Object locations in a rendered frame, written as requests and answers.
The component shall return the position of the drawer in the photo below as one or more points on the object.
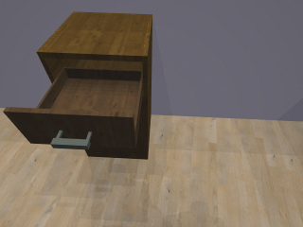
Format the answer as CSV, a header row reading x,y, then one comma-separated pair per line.
x,y
105,102

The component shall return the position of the cabinet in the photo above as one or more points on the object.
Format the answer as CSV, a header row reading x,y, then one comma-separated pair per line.
x,y
106,40

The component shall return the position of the handle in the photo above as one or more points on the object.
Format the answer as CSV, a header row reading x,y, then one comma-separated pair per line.
x,y
70,143

